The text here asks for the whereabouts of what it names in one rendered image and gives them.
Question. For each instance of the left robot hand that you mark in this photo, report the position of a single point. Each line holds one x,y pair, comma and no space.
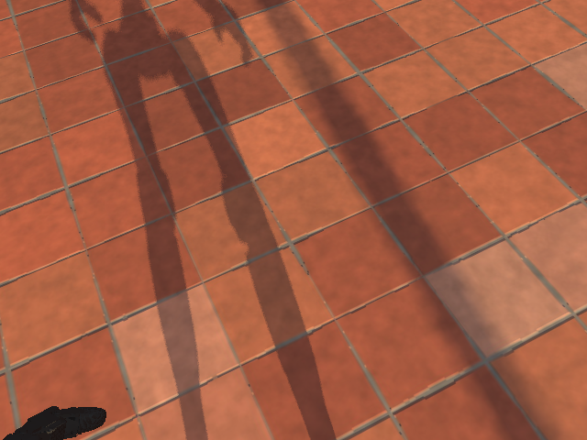
56,424

